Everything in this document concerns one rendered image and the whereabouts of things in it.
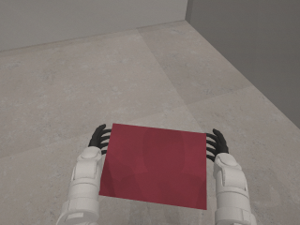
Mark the carton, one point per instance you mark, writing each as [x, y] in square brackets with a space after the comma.
[156, 165]

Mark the robot right forearm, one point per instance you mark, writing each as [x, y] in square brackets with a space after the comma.
[233, 206]

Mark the left robot hand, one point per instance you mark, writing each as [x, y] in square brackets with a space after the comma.
[97, 139]

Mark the right robot hand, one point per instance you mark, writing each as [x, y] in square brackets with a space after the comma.
[219, 144]

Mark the robot left forearm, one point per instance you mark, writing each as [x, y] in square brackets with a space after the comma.
[82, 203]

